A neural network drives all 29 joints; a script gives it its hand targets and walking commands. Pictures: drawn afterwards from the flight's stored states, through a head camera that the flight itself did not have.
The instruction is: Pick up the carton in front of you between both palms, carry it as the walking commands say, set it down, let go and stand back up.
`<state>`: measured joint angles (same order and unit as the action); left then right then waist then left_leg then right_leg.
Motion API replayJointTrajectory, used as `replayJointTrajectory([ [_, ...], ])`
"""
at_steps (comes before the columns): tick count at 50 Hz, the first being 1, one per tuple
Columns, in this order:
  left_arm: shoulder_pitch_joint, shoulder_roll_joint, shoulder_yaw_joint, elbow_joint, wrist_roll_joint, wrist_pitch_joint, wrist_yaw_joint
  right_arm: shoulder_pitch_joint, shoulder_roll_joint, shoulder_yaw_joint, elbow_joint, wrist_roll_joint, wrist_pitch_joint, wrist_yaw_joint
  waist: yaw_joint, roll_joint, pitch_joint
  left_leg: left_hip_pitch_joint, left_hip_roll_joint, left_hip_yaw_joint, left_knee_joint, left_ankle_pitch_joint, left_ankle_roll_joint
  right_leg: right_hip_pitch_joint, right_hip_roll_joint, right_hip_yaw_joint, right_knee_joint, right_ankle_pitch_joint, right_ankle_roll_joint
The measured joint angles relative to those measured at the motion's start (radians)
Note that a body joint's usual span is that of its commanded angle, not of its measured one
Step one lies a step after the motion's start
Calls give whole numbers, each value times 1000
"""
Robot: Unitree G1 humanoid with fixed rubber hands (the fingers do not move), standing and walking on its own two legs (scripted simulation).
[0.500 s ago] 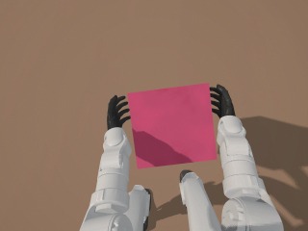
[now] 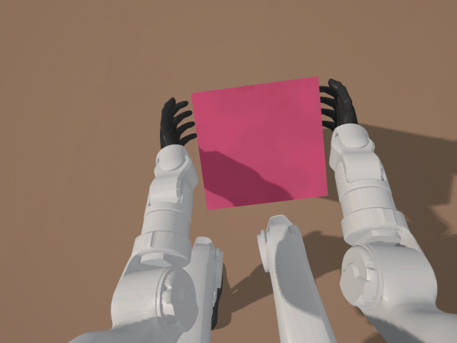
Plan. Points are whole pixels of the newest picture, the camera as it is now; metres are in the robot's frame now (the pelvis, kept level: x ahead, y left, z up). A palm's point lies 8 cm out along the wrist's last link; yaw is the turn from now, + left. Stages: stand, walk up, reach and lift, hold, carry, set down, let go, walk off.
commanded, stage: set down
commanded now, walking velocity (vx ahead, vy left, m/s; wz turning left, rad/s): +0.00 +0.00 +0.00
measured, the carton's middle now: (254, 143) +0.46 -0.09 -0.21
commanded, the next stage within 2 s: none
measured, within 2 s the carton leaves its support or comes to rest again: rests again in 1.34 s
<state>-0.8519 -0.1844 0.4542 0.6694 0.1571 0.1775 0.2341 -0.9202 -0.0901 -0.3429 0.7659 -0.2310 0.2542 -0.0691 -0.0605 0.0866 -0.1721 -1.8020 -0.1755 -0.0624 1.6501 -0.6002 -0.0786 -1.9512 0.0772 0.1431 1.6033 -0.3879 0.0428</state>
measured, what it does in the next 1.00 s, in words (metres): lowers itself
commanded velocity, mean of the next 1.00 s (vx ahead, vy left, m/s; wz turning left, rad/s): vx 0.00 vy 0.00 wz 0.00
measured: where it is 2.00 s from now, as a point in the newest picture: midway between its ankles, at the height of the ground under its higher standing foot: (249, 290)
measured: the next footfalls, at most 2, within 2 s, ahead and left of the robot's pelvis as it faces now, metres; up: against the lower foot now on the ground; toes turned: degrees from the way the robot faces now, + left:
none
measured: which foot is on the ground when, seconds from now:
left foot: down 0.00-1.00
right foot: down 0.00-1.00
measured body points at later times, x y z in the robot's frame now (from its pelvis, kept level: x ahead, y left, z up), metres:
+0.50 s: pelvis -0.02 +0.01 -0.10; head +0.30 -0.08 +0.20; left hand +0.49 +0.03 -0.25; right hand +0.46 -0.27 -0.26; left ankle +0.07 +0.14 -0.50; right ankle +0.13 -0.12 -0.50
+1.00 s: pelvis -0.03 +0.01 -0.13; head +0.31 -0.05 +0.16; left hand +0.50 +0.04 -0.28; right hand +0.47 -0.26 -0.29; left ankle +0.07 +0.14 -0.50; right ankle +0.12 -0.12 -0.50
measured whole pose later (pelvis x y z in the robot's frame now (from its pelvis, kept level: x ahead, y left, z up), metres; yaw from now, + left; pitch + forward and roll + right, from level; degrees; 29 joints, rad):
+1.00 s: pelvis -0.03 +0.01 -0.13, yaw +4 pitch +41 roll +3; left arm -1.27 -0.02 0.37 0.94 0.09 0.12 0.22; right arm -1.30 -0.32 -0.39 1.05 -0.16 0.17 0.08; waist -0.14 0.13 0.14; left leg -2.22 -0.28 -0.06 2.09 -0.61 -0.12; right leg -2.32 0.02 0.12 2.02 -0.42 0.06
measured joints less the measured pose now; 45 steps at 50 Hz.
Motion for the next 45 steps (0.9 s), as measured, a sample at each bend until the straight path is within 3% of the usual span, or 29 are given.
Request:
replayJointTrajectory([
  [22, -215, 78, -86, 81, -91, -34, 67, -210, -146, 40, 114, 110, -42, 31, -48, 23, 168, -322, -61, 10, 292, -27, -32, -313, 6, 5, 275, -12, 27],
  [30, -316, 121, -93, 147, -122, -36, 62, -299, -206, 65, 171, 147, -43, 56, -73, 30, 282, -360, -94, 13, 393, -37, -48, -351, -14, -1, 383, -25, 22],
  [45, -382, 166, -88, 243, -90, -43, 3, -357, -220, -14, 261, 89, -64, 123, -80, 39, 288, -410, -109, 3, 436, -20, -45, -372, -52, -24, 413, -33, 19],
])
